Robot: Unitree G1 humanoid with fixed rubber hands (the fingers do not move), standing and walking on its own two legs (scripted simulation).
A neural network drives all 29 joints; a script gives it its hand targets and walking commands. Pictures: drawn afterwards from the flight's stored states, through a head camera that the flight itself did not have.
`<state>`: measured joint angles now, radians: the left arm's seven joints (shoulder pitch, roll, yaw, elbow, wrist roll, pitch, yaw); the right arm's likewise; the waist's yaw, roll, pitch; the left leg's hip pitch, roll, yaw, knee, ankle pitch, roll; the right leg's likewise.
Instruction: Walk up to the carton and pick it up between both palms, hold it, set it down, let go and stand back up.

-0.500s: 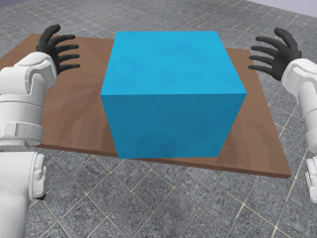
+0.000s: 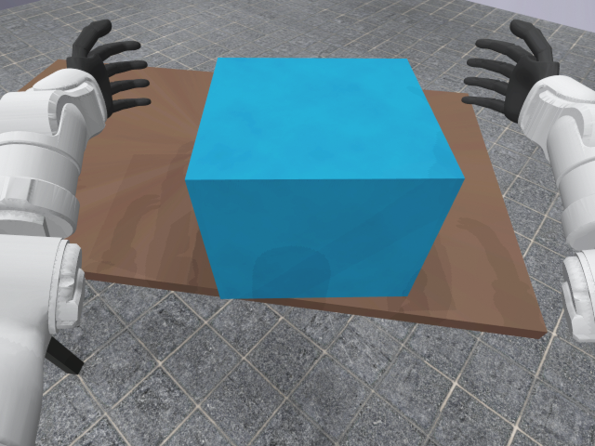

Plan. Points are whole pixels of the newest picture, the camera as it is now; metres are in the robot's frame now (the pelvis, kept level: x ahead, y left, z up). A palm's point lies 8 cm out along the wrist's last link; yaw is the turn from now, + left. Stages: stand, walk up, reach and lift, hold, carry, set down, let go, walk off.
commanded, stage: reach and lift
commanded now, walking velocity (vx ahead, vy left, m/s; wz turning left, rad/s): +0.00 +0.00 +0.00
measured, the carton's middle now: (313, 178) +0.49 +0.03 +0.10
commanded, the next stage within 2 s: none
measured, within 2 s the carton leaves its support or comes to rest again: neither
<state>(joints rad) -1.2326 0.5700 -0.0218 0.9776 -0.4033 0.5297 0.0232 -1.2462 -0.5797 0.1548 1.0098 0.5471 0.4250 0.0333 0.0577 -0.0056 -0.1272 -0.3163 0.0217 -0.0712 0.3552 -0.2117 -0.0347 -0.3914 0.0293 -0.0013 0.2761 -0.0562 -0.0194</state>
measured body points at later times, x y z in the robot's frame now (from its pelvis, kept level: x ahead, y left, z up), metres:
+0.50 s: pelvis -0.01 -0.01 -0.01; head +0.04 +0.00 +0.44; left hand +0.45 +0.28 +0.17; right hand +0.48 -0.20 +0.17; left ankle -0.03 +0.14 -0.75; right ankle +0.04 -0.11 -0.75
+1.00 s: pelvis -0.01 -0.01 -0.01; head +0.06 -0.01 +0.43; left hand +0.46 +0.24 +0.13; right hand +0.50 -0.17 +0.14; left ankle -0.03 +0.14 -0.75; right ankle +0.04 -0.11 -0.75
